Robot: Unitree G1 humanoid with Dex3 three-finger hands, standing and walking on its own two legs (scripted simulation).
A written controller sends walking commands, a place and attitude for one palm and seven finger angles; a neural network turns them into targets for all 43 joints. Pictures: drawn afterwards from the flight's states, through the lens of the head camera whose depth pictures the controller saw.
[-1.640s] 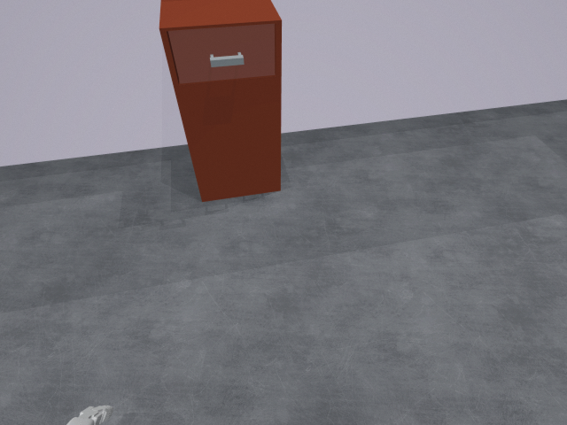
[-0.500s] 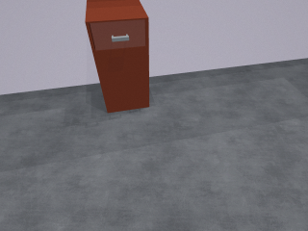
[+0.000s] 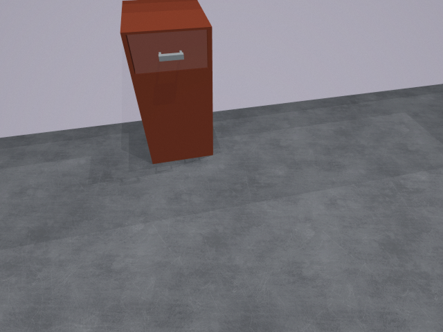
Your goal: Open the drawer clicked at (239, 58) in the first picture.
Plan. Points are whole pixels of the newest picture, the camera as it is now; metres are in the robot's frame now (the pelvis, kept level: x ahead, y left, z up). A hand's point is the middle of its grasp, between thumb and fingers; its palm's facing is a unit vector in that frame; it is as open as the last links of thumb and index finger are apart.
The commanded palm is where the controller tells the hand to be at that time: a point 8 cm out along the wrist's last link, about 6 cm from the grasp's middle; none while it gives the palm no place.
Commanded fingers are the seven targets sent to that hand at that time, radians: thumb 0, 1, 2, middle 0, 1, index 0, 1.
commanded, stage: walk to a spot facing it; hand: left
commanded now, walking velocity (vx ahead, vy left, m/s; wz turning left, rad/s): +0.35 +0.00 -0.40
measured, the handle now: (170, 54) +1.23 +0.31 -0.07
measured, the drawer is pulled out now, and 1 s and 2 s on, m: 0.00 0.00 0.00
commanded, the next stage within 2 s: turn to face it in 1.16 s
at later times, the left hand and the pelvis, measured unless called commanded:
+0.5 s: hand (162, 329) +0.17 +0.14 -0.19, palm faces -0.09 -0.98 -0.19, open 7.4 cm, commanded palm none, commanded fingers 0.00 0.90 0.90 -0.20 -0.30 -0.20 -0.30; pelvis +0.13 -0.04 -0.02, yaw -9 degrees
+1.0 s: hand (171, 230) +0.41 +0.17 -0.19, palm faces -0.22 -0.96 -0.16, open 7.4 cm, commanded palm none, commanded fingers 0.00 0.90 0.90 -0.20 -0.30 -0.20 -0.30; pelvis +0.36 -0.01 -0.01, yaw -19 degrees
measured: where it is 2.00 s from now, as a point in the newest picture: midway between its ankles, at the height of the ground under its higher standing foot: (258, 273)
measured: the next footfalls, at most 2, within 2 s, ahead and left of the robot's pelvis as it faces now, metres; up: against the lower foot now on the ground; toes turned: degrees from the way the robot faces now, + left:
right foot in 0.36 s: +0.15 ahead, -0.12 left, +0.00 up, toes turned -15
left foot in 0.80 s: +0.46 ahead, +0.06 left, +0.00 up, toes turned -5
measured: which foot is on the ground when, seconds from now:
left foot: down 0.00-0.38, up 0.40-0.78, down 0.80-1.00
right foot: down 0.00-0.20, up 0.22-0.34, down 0.36-0.80, up 0.82-1.00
